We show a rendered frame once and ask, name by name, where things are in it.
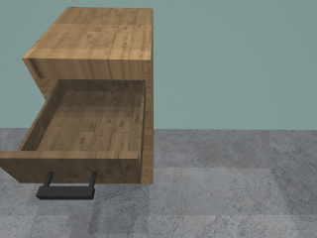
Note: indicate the drawer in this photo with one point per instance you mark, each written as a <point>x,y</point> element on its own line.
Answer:
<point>85,126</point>

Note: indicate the handle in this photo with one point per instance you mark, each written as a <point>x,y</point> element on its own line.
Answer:
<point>66,192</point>

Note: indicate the cabinet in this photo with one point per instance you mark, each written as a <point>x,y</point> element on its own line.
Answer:
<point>100,43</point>

